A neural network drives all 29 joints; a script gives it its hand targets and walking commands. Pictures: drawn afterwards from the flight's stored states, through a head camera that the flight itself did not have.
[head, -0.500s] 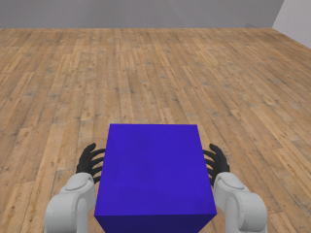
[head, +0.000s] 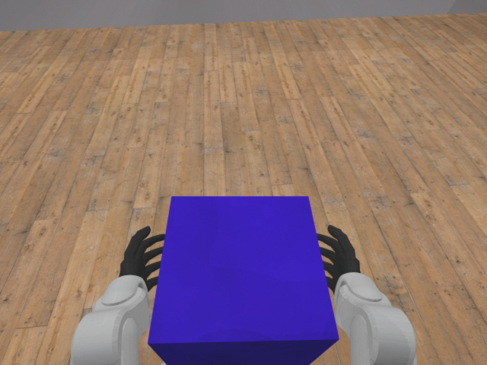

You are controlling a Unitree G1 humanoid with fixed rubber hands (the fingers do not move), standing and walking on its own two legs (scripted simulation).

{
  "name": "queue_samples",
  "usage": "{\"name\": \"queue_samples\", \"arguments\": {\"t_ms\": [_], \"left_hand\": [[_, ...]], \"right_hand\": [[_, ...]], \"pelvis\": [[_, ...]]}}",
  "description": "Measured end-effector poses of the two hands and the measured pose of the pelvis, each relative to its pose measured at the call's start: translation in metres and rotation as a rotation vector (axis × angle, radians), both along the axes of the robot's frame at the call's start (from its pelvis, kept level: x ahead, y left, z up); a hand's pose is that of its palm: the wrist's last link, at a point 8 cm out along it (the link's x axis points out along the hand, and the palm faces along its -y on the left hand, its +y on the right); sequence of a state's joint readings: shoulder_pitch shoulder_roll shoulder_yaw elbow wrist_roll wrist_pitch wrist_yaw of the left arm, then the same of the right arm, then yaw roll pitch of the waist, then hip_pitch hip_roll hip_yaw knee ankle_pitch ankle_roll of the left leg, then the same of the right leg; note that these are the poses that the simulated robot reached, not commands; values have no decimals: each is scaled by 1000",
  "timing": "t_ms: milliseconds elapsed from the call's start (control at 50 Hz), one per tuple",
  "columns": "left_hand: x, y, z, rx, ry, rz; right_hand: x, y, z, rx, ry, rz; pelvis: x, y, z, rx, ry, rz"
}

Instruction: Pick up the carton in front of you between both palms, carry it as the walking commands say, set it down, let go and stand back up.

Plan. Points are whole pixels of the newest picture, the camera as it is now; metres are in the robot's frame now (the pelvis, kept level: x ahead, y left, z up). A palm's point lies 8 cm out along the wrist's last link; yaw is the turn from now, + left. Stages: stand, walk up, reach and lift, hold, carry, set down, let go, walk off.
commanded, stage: carry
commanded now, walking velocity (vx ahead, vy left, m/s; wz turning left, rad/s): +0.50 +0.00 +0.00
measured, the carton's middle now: (239, 291) +0.23 +0.01 +0.00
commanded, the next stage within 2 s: none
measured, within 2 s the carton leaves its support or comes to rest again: neither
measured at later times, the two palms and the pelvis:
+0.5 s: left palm (155, 121) +0.58 +0.20 +0.08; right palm (292, 125) +0.55 -0.10 +0.09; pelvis +0.34 +0.06 +0.00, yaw -3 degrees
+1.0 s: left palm (185, 70) +0.83 +0.16 +0.07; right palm (292, 72) +0.83 -0.14 +0.06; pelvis +0.60 +0.01 -0.01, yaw +0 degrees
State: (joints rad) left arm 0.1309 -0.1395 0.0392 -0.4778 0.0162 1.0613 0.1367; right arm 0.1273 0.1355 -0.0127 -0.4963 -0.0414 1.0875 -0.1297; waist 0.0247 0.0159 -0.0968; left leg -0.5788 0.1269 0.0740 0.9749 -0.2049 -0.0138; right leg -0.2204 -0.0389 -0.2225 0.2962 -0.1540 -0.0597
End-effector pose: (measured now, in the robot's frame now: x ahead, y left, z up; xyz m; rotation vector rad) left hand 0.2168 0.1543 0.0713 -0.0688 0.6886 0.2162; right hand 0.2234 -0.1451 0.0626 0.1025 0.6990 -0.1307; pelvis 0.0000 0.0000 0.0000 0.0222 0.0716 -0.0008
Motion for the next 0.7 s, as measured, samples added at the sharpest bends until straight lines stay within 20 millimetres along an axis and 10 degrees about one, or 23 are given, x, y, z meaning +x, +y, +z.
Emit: {"name": "queue_samples", "arguments": {"t_ms": [160,300,440,700], "left_hand": [[117,8,16,-18,-92,-43],[236,37,-11,-68,-100,-56],[324,40,-4,-68,-10,-108],[487,27,6,-50,-70,-52]], "right_hand": [[104,8,21,-17,-90,-47],[217,36,7,-56,-99,-70],[289,41,14,-51,-10,-128],[469,26,20,-42,-70,-60]], "pelvis": [[114,16,-5,-13,-7,-13],[225,46,-33,-7,-19,-43],[301,62,-6,-43,2,-62],[476,34,-11,-41,-15,-35]]}}
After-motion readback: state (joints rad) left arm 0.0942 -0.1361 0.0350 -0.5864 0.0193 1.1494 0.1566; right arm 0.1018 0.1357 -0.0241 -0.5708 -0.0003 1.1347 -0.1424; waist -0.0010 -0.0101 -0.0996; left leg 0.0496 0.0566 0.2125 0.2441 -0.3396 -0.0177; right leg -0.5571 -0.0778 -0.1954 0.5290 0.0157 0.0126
